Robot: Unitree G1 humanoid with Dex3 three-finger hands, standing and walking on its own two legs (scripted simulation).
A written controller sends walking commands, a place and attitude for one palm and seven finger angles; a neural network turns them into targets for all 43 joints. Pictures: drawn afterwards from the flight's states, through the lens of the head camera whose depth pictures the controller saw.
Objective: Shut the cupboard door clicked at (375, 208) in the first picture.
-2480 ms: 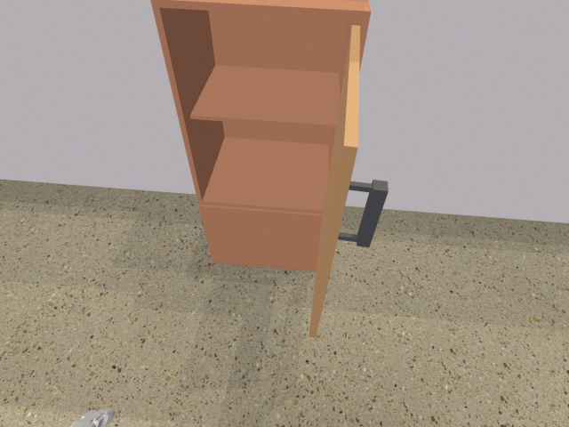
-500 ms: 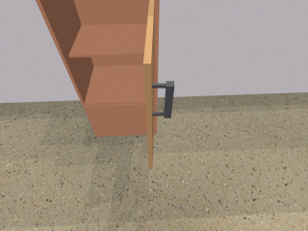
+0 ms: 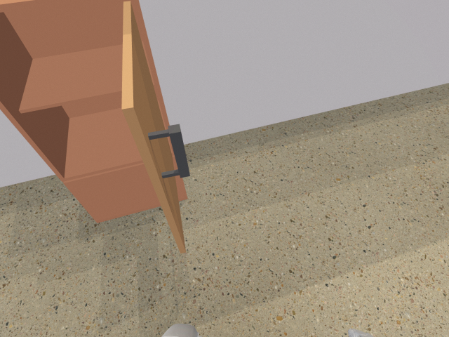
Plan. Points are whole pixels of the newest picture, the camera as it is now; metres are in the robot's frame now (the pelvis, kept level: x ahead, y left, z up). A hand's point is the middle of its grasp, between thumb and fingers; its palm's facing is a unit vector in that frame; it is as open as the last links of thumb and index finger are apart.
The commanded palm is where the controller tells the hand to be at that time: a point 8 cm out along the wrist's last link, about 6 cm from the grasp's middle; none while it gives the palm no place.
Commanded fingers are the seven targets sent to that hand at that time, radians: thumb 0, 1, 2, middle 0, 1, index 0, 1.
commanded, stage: walk around to get in front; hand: left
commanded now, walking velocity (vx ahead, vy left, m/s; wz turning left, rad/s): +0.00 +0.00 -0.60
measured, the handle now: (170, 154) +0.45 +0.17 +0.04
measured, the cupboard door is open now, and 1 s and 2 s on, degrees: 86 86 86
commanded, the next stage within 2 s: none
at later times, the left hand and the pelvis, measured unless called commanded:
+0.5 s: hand out of the picture +0.13 +0.25 -0.17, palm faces -0.29 -0.93 -0.22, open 7.3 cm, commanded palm none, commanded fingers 0.00 0.90 0.90 -0.20 -0.30 -0.20 -0.30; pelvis -0.01 +0.06 +0.00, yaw -19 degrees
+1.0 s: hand (177, 324) +0.16 +0.12 -0.16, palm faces -0.56 -0.79 -0.24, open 7.3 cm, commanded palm none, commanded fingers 0.00 0.90 0.90 -0.20 -0.30 -0.20 -0.30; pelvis -0.02 +0.02 +0.00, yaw -36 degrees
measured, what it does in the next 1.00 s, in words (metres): steps on the spot, turning right: left foot, then right foot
